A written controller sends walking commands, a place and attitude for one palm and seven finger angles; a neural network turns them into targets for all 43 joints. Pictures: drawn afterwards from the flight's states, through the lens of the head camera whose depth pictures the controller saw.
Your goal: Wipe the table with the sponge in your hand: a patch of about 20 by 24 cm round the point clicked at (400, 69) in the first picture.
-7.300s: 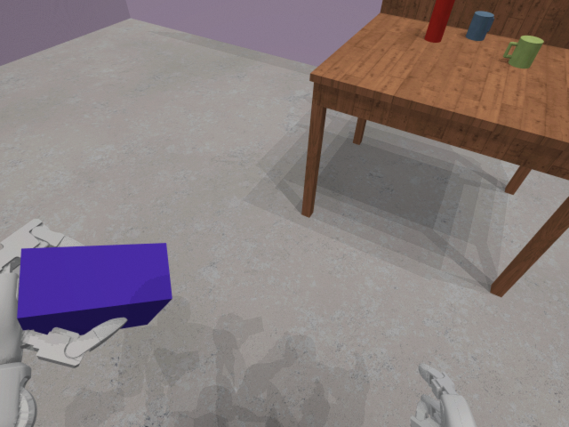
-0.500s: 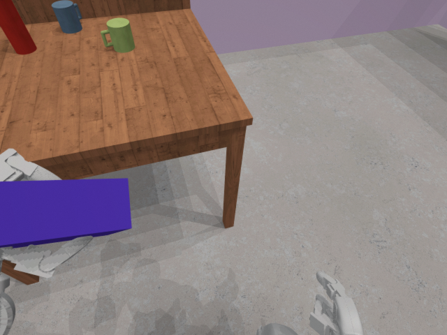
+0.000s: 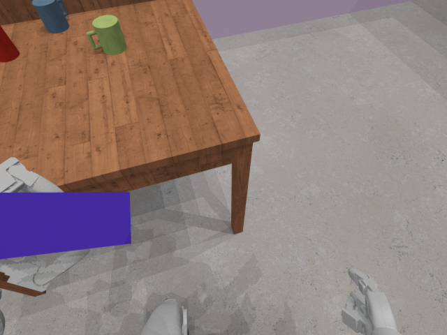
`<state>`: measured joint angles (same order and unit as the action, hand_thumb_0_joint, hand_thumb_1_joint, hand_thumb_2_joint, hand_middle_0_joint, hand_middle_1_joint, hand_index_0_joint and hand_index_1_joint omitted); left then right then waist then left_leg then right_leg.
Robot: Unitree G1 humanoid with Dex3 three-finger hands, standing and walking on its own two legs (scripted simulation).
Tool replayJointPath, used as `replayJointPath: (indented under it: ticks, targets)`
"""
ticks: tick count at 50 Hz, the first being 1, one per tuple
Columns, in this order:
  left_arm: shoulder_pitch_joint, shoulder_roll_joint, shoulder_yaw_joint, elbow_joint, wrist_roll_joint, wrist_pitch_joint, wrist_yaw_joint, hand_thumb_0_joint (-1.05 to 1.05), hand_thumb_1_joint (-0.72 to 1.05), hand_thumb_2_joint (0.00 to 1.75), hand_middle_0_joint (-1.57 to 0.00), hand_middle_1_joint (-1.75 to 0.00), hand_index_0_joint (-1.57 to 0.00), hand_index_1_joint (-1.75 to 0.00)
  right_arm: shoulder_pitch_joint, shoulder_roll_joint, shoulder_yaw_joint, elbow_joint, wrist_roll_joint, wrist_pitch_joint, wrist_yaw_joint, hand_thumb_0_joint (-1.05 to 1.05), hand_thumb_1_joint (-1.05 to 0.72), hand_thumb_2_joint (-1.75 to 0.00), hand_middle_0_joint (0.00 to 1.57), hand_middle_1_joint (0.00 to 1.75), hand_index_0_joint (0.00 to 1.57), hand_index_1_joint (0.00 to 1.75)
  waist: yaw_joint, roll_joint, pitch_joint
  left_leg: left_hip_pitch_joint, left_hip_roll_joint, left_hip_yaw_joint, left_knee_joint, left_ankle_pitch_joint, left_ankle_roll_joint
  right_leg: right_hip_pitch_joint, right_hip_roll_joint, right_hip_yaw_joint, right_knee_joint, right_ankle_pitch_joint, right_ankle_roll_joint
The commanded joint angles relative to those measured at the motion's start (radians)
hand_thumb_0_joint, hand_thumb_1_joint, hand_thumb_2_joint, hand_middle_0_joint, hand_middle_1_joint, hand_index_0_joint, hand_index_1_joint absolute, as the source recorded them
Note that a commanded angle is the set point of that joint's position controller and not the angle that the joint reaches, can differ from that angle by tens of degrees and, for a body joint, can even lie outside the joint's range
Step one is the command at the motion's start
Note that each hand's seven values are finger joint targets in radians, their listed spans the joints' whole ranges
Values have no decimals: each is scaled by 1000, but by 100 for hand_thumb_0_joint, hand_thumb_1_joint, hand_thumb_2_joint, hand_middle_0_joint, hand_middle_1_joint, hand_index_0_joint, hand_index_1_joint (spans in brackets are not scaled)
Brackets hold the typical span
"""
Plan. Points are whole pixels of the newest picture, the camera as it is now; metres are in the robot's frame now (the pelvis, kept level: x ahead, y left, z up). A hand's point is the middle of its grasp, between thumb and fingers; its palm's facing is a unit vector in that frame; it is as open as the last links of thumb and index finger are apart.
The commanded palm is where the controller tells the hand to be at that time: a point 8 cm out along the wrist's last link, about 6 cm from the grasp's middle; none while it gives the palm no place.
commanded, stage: come to a stop and stand still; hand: left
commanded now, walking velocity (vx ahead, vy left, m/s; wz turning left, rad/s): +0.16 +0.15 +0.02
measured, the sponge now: (80, 224) +0.24 +0.19 +0.15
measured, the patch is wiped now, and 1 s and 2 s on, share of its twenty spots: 0.00 0.00 0.00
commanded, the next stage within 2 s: look again from close up in 1.82 s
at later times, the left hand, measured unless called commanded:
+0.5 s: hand (29, 186) +0.27 +0.24 +0.19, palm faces +0.36 -0.79 -0.49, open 9.9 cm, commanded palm +0.22 +0.29 +0.17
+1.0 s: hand (32, 267) +0.18 +0.20 +0.18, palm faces +0.40 -0.77 -0.49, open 9.8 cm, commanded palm +0.13 +0.24 +0.17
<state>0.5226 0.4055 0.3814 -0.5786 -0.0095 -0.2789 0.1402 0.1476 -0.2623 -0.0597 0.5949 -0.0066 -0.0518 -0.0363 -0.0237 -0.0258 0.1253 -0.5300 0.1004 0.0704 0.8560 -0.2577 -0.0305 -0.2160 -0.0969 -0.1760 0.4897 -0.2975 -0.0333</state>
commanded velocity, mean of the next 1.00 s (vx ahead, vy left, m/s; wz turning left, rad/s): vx -0.01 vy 0.03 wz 0.00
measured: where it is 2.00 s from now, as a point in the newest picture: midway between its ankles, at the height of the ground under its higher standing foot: outside the picture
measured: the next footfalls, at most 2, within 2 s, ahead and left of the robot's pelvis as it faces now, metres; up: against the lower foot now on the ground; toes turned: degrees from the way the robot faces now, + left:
left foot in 0.12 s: +0.13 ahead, +0.17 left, +0.00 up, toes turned +8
right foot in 0.52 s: +0.10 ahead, -0.08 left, +0.00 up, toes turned -7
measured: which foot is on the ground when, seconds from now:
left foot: up 0.00-0.10, down 0.12-0.54, up 0.56-1.00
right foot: down 0.00-0.12, up 0.14-0.50, down 0.52-1.00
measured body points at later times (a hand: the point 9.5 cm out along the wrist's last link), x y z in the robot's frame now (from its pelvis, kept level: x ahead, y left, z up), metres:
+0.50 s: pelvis +0.05 +0.01 -0.01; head +0.08 +0.00 +0.44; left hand +0.24 +0.28 +0.21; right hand +0.23 -0.17 -0.10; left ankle +0.09 +0.16 -0.74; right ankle +0.06 -0.07 -0.74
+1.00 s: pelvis -0.03 -0.03 +0.00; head -0.02 -0.07 +0.45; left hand +0.15 +0.24 +0.21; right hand +0.12 -0.30 -0.10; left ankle -0.07 +0.13 -0.70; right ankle +0.06 -0.07 -0.74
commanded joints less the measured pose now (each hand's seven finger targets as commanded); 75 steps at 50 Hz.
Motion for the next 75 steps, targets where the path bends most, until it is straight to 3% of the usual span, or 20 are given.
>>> replayJointPath:
  ticks: [1, 4, 5, 6, 7, 8, 16, 25, 29, 34, 44, 53, 55, 56, 57, 62, 70, 71, 73, 75]
  targets:
    - [65, 154, 182, -154, -27, -30, 55, 0, 10, 130, -120, -160, -120, -160, -8, -6, -10, -160, 10, -40, -5, 0, -90, -90, 20, 30, 20, 30, 45, -170, -285, 127, -54, 112, -265, 18, 13, 252, -217, 135, -26, 693, -75]
    - [-25, 148, 159, -142, -22, -27, 56, 0, 10, 130, -120, -160, -120, -160, 15, -30, -29, -155, 10, -35, -21, 0, -90, -90, 20, 30, 20, 30, 10, -109, -300, 352, -77, 135, -434, 161, 21, 148, -157, 99, 109, 537, -15]
    - [-35, 128, 129, -141, -25, -28, 52, 0, 10, 130, -120, -160, -120, -160, 18, -53, -36, -160, 16, -37, -28, 0, -90, -90, 20, 30, 20, 30, 0, 47, -312, 489, 2, 44, -454, 264, 49, 32, -101, 69, 275, 371, 17]
    - [-54, 130, 122, -168, -33, -33, 49, 0, 10, 130, -120, -160, -120, -160, 15, -72, -39, -166, 20, -37, -26, 0, -90, -90, 20, 30, 20, 30, 12, 251, -322, 632, 224, -251, -439, 622, 162, -218, 22, 41, 459, -159, 62]
    - [-71, 149, 124, -152, -25, -38, 47, 0, 10, 130, -120, -160, -120, -160, 19, -64, -27, -181, 15, -41, -20, 0, -90, -90, 20, 30, 20, 30, 18, 222, -310, 579, 319, -372, -475, 730, 233, -263, 63, 117, 605, -391, 47]
    - [-87, 142, 116, -81, -22, -28, 40, 0, 10, 130, -120, -160, -120, -160, 21, -67, -25, -172, 14, -43, -12, 0, -90, -90, 20, 30, 20, 30, 8, 121, -224, 494, 305, -327, -496, 741, 223, -284, 59, 150, 625, -336, 44]
    - [-82, 151, 95, -366, -30, 16, 19, 0, 10, 130, -120, -160, -120, -160, 10, -37, 20, -157, -13, -99, 22, 0, -90, -90, 20, 30, 20, 30, 26, 351, -261, 417, 244, -94, -512, 668, 117, -141, 78, 95, 367, -119, 62]
    - [-55, 88, 85, -86, -35, 74, 17, 0, 10, 130, -120, -160, -120, -160, 19, -31, 26, -152, 18, -72, 1, 0, -90, -90, 20, 30, 20, 30, 18, 146, -226, 330, 167, 7, -393, 256, 54, 66, 86, 84, -100, 150, 66]
    - [-127, 132, 72, -72, -37, 88, 20, 0, 10, 130, -120, -160, -120, -160, -18, -23, 31, -160, 25, -73, -9, 0, -90, -90, 20, 30, 20, 30, 29, -239, -226, 152, -79, -47, 101, -259, -6, 21, -252, 443, -196, 550, -55]
    - [-80, 158, 114, -110, -19, 45, 51, 0, 10, 130, -120, -160, -120, -160, -67, -11, 51, -137, 17, -41, -32, 0, -90, -90, 20, 30, 20, 30, 19, -39, -250, 27, -68, -96, 264, -127, -22, 127, -211, 303, -131, 645, -42]
    - [38, 140, 141, -54, -36, -2, 51, 0, 10, 130, -120, -160, -120, -160, -21, -70, 0, -146, 11, -15, -23, 0, -90, -90, 20, 30, 20, 30, 43, -77, -309, 75, -85, -65, -37, -151, 11, 236, -208, 375, -288, 201, 22]
    - [-150, 121, 44, -66, -12, 24, 36, 0, 10, 130, -120, -160, -120, -160, 27, -64, 8, -142, 4, -22, -30, 0, -90, -90, 20, 30, 20, 30, 10, -120, -253, 426, -138, 66, -429, -194, 78, -113, -115, 292, -371, -347, -2]
    - [-267, 139, 41, -147, -15, 4, 34, 0, 10, 130, -120, -160, -120, -160, 39, -83, 7, -153, -5, -32, -33, 0, -90, -90, 20, 30, 20, 30, -11, 98, -234, 493, -10, -111, -612, -319, 129, -226, -5, 230, -90, -287, 26]
    - [-282, 116, 29, -148, -12, -9, 33, 0, 10, 130, -120, -160, -120, -160, 13, -91, 10, -156, -8, -46, -28, 0, -90, -90, 20, 30, 20, 30, 2, 301, -155, 452, 213, -399, -751, -534, 202, -365, 108, 97, 258, -168, 60]
    - [-288, 146, 47, -114, 4, -5, 29, 0, 10, 130, -120, -160, -120, -160, -40, -73, 16, -157, -11, -59, -27, 0, -90, -90, 20, 30, 20, 30, 19, 273, -111, 230, 315, -448, -785, -508, 260, -331, 115, 155, 588, -108, 56]
    - [-91, 96, 58, -5, -12, 16, 12, 0, 10, 130, -120, -160, -120, -160, -16, -61, -6, -106, 19, -80, -4, 0, -90, -90, 20, 30, 20, 30, 23, 222, -72, 195, 198, -197, -683, -377, 220, -437, 69, 165, 827, -30, 54]
    - [-281, 112, 27, -101, 4, 25, 36, 0, 10, 130, -120, -160, -120, -160, -7, -51, 20, -86, 13, -100, -29, 0, -90, -90, 20, 30, 20, 30, 31, 190, -163, 214, 113, -58, -437, -261, 117, 36, 114, -1, -47, -85, 76]
    - [-302, 117, 28, -101, 2, 27, 40, 0, 10, 130, -120, -160, -120, -160, -10, -39, 20, -80, 18, -102, -25, 0, -90, -90, 20, 30, 20, 30, 22, 118, -189, 183, 72, -21, -309, -255, 93, 93, 54, 76, -118, -46, 56]
    - [-299, 206, 82, -93, 1, 33, 47, 0, 10, 130, -120, -160, -120, -160, -47, -14, 27, -99, 18, -105, -25, 0, -90, -90, 20, 30, 20, 30, 40, -234, -172, -63, -83, 18, 134, -297, 25, 148, -265, 570, -241, 159, -116]
    - [-270, 193, 93, -74, -14, 33, 35, 0, 10, 130, -120, -160, -120, -160, -68, -53, 3, -89, 21, -106, -13, 0, -90, -90, 20, 30, 20, 30, 33, -201, -162, -47, -58, -101, 292, -193, 6, 77, -265, 569, -247, 228, -93]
